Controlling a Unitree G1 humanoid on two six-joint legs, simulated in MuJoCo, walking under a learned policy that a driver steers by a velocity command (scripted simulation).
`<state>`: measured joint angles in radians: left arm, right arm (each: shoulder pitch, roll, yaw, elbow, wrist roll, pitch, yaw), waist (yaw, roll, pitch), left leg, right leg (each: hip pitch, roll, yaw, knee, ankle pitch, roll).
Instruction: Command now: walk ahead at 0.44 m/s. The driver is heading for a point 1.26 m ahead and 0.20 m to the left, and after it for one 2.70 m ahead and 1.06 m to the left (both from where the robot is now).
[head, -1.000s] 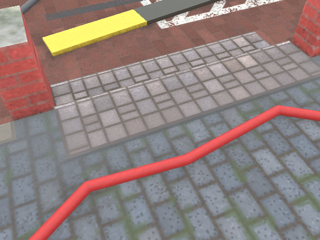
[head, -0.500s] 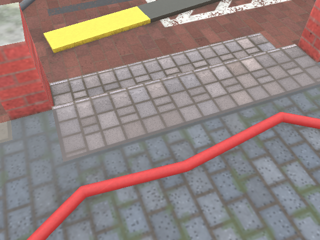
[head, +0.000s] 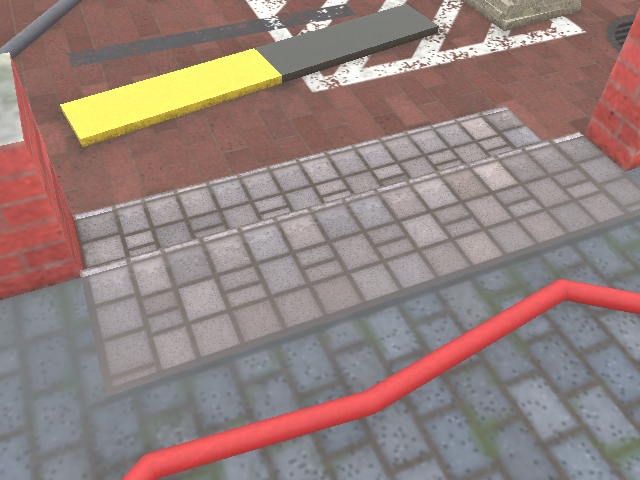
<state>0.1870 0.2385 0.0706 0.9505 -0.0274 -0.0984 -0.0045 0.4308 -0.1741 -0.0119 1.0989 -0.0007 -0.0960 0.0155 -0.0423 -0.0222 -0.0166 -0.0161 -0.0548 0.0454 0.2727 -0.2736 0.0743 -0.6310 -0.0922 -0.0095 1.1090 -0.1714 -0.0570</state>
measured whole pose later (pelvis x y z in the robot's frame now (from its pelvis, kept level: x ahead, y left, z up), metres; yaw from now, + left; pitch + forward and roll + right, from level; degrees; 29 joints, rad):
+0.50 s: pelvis +0.27 -0.06 +0.00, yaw +0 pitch +0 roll -2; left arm 0.28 0.23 0.05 0.99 0.00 -0.11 -0.04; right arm 0.20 -0.26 -0.06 0.94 0.02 -0.09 -0.01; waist 0.03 0.04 0.02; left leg -0.61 0.13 -0.05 1.13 -0.23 0.05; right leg -0.19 0.08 -0.08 0.30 -0.13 -0.09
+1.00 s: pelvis +0.52 +0.00 +0.03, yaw +0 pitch +2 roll +4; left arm 0.31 0.25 0.04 1.01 -0.05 -0.08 -0.01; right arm 0.01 -0.17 -0.07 0.90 0.00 -0.10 0.03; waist 0.01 -0.07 0.08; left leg -0.30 -0.04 0.12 0.37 -0.30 0.08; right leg -0.35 -0.10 0.05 1.00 -0.39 -0.06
